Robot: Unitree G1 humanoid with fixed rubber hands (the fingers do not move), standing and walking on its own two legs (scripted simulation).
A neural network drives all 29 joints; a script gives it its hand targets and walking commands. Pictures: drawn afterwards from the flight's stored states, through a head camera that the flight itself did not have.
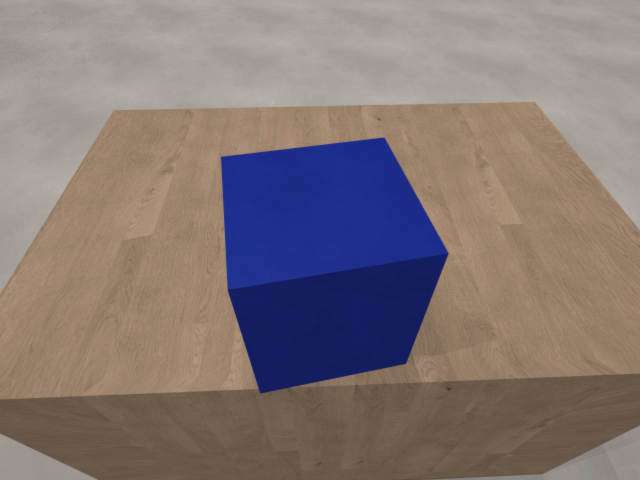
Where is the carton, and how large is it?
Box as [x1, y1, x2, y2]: [221, 138, 448, 393]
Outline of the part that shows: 384,138 375,138 221,157 227,286 260,393 402,364 406,362 448,253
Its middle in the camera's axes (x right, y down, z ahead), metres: +0.00 +0.04 +0.51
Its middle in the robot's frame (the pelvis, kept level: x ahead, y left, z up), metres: +0.37 +0.02 +0.06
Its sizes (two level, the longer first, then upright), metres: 0.210 0.200 0.250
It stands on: a pedestal, 0.71 m high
